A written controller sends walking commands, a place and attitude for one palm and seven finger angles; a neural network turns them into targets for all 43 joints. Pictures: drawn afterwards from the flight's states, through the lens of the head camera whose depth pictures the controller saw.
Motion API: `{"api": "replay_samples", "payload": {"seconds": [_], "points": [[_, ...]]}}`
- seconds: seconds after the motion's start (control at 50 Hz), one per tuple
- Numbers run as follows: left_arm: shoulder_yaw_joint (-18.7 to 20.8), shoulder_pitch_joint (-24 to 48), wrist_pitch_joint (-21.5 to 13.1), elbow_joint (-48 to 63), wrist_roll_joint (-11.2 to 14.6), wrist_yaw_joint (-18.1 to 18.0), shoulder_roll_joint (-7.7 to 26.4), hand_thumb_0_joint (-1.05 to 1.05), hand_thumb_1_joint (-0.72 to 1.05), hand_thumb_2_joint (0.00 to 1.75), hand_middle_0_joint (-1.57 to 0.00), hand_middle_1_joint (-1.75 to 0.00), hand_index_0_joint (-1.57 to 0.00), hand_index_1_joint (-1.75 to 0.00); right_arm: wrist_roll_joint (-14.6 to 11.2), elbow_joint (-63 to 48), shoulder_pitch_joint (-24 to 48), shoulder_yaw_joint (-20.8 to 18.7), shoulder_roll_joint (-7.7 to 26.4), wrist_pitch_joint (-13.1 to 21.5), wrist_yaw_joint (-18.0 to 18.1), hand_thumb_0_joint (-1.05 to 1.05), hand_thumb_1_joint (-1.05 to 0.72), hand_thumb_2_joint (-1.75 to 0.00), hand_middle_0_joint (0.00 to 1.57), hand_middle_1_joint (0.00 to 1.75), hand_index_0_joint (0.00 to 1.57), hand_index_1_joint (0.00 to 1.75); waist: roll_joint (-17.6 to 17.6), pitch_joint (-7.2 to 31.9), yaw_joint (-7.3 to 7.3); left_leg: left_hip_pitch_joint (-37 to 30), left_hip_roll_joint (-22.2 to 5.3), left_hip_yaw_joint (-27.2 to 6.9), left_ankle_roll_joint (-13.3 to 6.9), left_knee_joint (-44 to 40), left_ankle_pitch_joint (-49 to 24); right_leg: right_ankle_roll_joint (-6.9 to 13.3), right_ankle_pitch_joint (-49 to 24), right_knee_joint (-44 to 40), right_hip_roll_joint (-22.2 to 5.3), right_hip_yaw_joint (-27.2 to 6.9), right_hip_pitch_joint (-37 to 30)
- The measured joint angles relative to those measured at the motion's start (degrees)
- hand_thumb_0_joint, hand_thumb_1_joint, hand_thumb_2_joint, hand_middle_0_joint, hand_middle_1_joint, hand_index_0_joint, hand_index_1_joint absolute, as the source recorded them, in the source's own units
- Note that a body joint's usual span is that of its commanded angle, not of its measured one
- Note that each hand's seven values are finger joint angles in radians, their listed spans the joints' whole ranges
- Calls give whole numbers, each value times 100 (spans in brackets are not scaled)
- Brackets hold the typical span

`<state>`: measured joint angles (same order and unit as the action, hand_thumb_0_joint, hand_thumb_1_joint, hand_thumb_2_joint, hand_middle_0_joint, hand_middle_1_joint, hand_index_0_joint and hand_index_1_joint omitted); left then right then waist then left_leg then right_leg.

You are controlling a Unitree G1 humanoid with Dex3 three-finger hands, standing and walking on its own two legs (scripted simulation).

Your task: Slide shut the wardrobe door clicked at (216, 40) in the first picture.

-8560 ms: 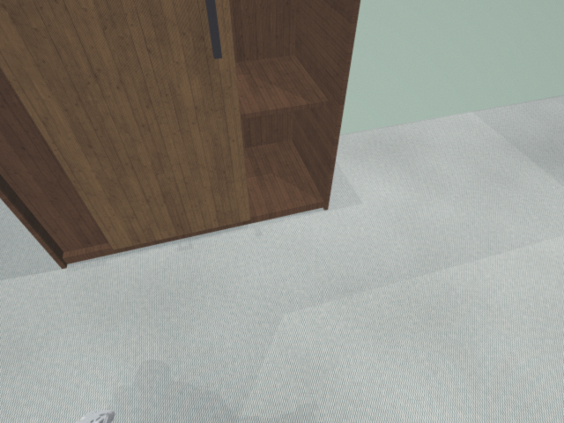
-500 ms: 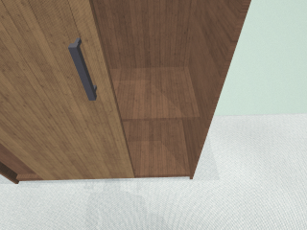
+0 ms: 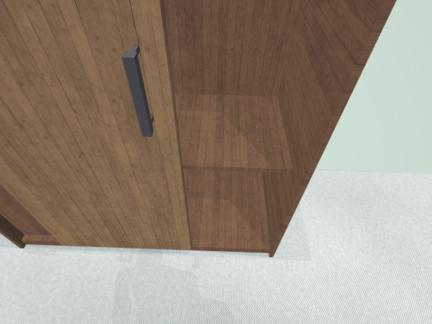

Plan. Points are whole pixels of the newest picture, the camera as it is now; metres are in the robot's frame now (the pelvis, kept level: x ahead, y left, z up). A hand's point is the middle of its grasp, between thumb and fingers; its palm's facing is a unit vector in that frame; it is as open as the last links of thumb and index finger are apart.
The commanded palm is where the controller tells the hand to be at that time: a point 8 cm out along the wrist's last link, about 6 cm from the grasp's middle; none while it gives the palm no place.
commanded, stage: shuffle to correct the standing spot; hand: left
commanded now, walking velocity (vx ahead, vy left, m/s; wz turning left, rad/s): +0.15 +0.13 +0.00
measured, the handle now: (142, 93) +0.51 +0.20 +0.16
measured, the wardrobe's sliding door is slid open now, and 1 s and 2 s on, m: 0.37 0.37 0.37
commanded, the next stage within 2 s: come to a stop and stand still in 0.02 s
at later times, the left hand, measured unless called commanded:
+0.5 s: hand out of the picture +0.06 +0.20 -0.17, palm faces +0.10 -0.98 -0.19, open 7.3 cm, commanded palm none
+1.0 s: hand out of the picture +0.05 +0.20 -0.16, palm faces +0.04 -0.97 -0.23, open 7.3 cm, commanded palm none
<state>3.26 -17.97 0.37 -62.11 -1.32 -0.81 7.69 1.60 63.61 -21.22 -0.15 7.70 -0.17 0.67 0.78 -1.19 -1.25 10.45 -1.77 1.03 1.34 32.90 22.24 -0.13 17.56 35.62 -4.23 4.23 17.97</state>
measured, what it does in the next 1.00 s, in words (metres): steps on the spot: left foot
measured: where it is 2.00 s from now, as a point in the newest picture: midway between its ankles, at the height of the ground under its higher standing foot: outside the picture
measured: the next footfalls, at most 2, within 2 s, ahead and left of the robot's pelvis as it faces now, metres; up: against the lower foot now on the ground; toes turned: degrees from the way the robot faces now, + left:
left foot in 0.38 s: +0.09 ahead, +0.15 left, +0.00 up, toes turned +4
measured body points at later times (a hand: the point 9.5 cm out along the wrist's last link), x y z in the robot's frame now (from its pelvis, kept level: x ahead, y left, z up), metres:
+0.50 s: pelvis +0.05 +0.02 +0.00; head +0.07 +0.03 +0.45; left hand +0.06 +0.25 -0.16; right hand +0.08 -0.20 -0.15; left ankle +0.05 +0.14 -0.73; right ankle +0.05 -0.08 -0.73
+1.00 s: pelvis +0.03 +0.01 +0.00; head +0.03 +0.00 +0.45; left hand +0.05 +0.25 -0.14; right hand +0.05 -0.24 -0.15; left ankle +0.05 +0.14 -0.73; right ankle +0.05 -0.08 -0.73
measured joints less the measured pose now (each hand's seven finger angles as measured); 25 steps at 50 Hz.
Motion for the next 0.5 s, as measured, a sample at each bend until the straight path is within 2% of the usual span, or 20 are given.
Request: {"api": "replay_samples", "payload": {"seconds": [0.02, 0.1, 0.14, 0.16, 0.18, 0.2, 0.24, 0.28, 0.32, 0.38, 0.44, 0.5], "points": [[15, -23, 36, 4, -3, 8, 23, 0, 91, 90, -20, -30, -20, -30, 13, -25, -41, -7, 4, 47, 4, 0, -91, -90, 19, 30, 19, 30, 52, 13, 12, -29, 47, 21, 27, -26, 4, 34, 215, 144, -31, -49, 44], [15, 44, 55, 23, -11, 47, 83, 1, 91, 90, -20, -30, -20, -30, 40, -106, -192, -7, -6, 216, 68, 0, -91, -90, 19, 30, 19, 30, 29, -36, 95, -201, 97, 59, -97, -182, 34, 196, 1064, 1127, 108, -46, 364], [12, 165, -10, 87, 12, 77, 87, 1, 91, 90, -20, -30, -20, -30, 41, -97, -238, 23, -19, 239, 84, 0, -91, -90, 19, 30, 19, 30, -31, -107, 122, -292, 107, 44, -94, -257, 35, 224, 974, 929, 190, 79, 329], [14, 221, -64, 140, 11, 76, 90, 1, 92, 90, -20, -30, -20, -30, 25, -85, -266, 37, -24, 238, 88, 0, -91, -90, 19, 30, 19, 30, -65, -139, 116, -301, 113, 27, -80, -209, 78, 226, 659, 547, 234, 145, 209], [14, 254, -149, 212, 10, 72, 126, 1, 92, 90, -20, -30, -20, -30, -6, -79, -309, 50, -44, 237, 86, 0, -91, -90, 19, 30, 19, 30, -31, -156, 101, -240, 173, 32, -93, -31, 153, 265, 108, 145, 215, 135, 74], [17, 315, -238, 242, 12, 55, 126, 1, 93, 90, -20, -30, -20, -30, -40, -49, -303, 51, -41, 219, 82, 0, -91, -90, 19, 30, 19, 30, -65, -197, 87, -95, 175, 42, -136, 334, 239, 293, -147, 171, 193, 163, 73], [-26, 412, -330, 259, 25, 12, 74, 1, 93, 90, -20, -30, -20, -30, -69, 28, -194, 24, -4, 111, 94, 0, -91, -90, 19, 30, 19, 30, -200, -253, 101, 299, 158, -14, -151, 1235, 702, 314, 79, 288, 175, 301, -9], [-44, 455, -322, 250, 16, -62, 46, 1, 93, 90, -20, -30, -20, -30, -83, 64, 13, -14, 5, 3, 96, 1, -91, -90, 19, 30, 19, 30, -214, -271, 93, 631, 126, 42, -119, 1715, 840, 297, 183, 127, 155, 354, -158], [-49, 457, -253, 229, -2, -109, 71, 1, 94, 90, -20, -30, -20, -30, -97, 15, 234, -38, -19, -26, 80, 1, -91, -90, 19, 30, 19, 30, -125, -269, 81, 762, 87, 148, -83, 1468, 595, 255, 114, -66, 127, 332, -264], [-76, 399, -121, 184, 32, -95, 101, 0, 94, 90, -20, -30, -20, -30, -82, -141, 468, -44, -28, 51, 76, 1, -91, -90, 19, 30, 19, 30, -61, -240, 70, 530, 5, 238, -56, 133, -612, 174, 119, -46, 148, 264, -288], [-86, 396, 46, 122, 59, -91, 98, 1, 93, 90, -20, -30, -20, -30, -25, -126, 601, -62, 40, 55, 131, 2, -94, -90, 19, 30, 20, 30, 0, -207, 11, 448, 20, 309, -123, 31, -599, 86, 179, -1, 133, 183, -311], [-121, 372, 63, 84, 59, -84, 110, 1, 93, 90, -20, -30, -20, -30, -40, -147, 698, -58, 84, 80, 159, 3, -95, -90, 20, 30, 20, 30, 69, -192, -72, 312, 57, 399, -157, -230, -629, 59, 72, -211, 120, 94, -384]]}}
